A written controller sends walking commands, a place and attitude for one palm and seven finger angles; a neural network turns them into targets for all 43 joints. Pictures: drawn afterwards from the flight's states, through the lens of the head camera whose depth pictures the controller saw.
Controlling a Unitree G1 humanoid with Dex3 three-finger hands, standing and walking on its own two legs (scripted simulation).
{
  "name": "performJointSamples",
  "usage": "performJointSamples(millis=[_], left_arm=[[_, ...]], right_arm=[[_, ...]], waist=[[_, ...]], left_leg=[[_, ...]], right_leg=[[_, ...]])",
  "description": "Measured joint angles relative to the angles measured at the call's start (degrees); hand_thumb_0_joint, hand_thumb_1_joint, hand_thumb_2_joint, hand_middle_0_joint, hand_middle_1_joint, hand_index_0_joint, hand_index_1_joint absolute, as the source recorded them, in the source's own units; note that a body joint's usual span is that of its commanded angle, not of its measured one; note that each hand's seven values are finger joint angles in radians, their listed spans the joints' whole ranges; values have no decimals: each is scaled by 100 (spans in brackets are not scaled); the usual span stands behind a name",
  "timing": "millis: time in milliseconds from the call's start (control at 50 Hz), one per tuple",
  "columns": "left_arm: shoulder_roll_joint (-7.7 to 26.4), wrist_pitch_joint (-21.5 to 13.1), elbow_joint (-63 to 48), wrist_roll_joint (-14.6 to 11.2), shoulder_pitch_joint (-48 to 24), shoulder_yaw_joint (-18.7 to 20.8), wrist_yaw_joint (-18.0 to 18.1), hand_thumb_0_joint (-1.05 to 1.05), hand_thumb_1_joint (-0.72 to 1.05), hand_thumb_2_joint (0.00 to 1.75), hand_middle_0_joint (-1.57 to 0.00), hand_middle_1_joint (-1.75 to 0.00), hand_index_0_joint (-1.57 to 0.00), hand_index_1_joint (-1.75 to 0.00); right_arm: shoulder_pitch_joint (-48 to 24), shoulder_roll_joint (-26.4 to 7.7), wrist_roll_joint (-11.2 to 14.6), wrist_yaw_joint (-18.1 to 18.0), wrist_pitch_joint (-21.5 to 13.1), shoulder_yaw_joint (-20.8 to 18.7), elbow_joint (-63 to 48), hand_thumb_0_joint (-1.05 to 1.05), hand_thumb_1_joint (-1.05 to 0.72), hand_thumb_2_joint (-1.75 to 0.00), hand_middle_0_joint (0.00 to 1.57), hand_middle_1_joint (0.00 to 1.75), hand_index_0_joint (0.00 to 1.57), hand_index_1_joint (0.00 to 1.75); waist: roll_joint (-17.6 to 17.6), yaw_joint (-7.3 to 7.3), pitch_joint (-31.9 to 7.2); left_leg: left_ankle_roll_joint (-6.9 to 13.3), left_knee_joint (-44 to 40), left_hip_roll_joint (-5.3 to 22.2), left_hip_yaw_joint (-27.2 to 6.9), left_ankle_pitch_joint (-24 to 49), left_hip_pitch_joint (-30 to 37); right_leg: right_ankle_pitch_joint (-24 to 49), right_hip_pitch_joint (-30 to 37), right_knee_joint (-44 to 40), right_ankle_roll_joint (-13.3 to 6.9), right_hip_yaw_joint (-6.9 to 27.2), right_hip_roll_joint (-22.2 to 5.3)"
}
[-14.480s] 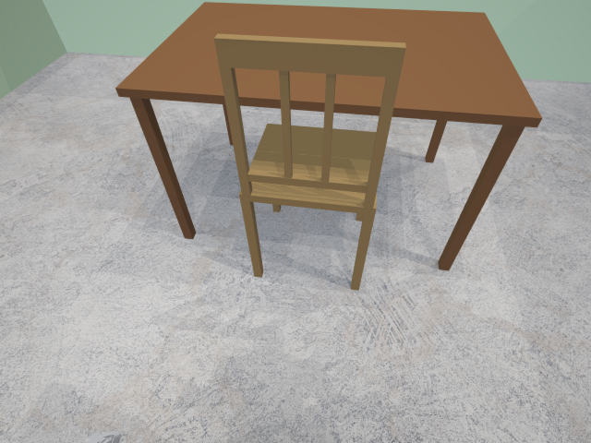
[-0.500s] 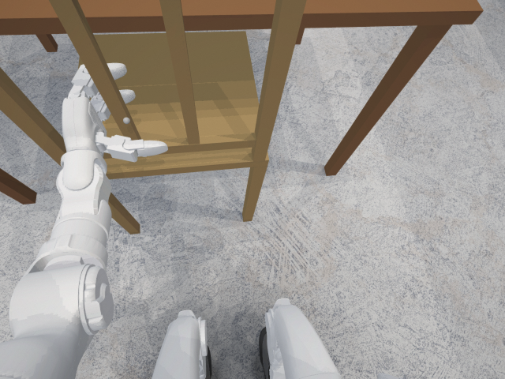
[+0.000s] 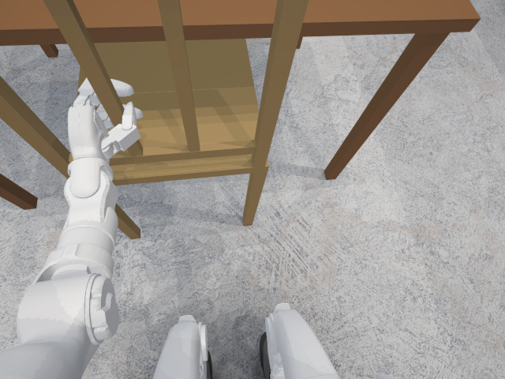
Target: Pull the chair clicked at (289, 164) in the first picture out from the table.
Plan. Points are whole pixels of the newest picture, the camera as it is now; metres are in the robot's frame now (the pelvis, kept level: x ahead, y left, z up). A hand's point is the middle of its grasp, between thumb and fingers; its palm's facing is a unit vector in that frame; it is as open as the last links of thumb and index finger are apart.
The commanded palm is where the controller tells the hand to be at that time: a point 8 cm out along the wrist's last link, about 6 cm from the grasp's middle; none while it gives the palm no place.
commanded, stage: hook a spindle and tug to test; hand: left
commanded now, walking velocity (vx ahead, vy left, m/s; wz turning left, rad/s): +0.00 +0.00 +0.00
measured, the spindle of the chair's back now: (107, 95) +0.52 +0.18 +0.06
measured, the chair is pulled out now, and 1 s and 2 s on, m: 0.00 0.06 0.22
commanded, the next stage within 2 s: step backward, pulling the chair out in 0.50 s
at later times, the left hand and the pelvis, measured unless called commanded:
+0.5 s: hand (132, 145) +0.46 +0.15 +0.03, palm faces +0.08 -1.00 -0.02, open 5.4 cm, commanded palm +0.42 +0.20 +0.03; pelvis +0.03 +0.00 +0.02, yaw +0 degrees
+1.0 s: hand (139, 155) +0.43 +0.13 +0.05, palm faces +0.00 -0.99 -0.12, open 5.2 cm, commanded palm +0.42 +0.18 +0.05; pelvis +0.04 +0.02 +0.11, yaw +1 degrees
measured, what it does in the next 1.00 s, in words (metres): rises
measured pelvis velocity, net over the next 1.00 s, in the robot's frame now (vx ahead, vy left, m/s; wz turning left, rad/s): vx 0.04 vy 0.02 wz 0.02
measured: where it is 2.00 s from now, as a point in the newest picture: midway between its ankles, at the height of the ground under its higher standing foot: outside the picture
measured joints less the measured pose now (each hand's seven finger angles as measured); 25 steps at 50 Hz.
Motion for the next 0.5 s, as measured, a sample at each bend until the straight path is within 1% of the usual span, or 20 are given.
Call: performJointSamples(millis=[100, 200, 340, 500], left_arm=[[-25, 88, -258, -12, 211, -8, 4, 1, 73, 79, -45, -144, -44, -145], [-104, 200, -664, -131, 570, -80, 8, 1, 74, 77, -43, -144, -42, -145], [-332, 248, -1259, -249, 1172, -260, 31, 1, 74, 76, -41, -143, -41, -145], [-543, 184, -1729, -284, 1678, -515, 68, 1, 74, 76, -41, -142, -41, -145]], right_arm=[[-14, 10, 19, 16, 26, -15, -60, 0, -91, -89, 20, 30, 20, 30], [-13, 26, 61, 30, 22, -42, -129, 1, -91, -89, 20, 30, 20, 30], [-1, 43, 100, 50, -40, -79, -175, 1, -91, -89, 20, 30, 20, 30], [-81, 56, 117, 59, -140, -116, -186, 1, -91, -89, 20, 30, 20, 30]], waist=[[-5, 5, -22], [2, 27, -34], [8, 126, -72], [-15, 252, -90]], left_leg=[[0, -63, 18, 36, -18, 77], [2, -183, 36, 81, -37, 227], [5, -379, 38, 119, -60, 475], [-10, -463, 7, 98, -87, 641]], right_leg=[[-9, 53, -47, 1, 37, 19], [-17, 176, -151, 6, 84, 40], [-43, 402, -324, 16, 126, 46], [-104, 573, -384, 9, 110, 20]])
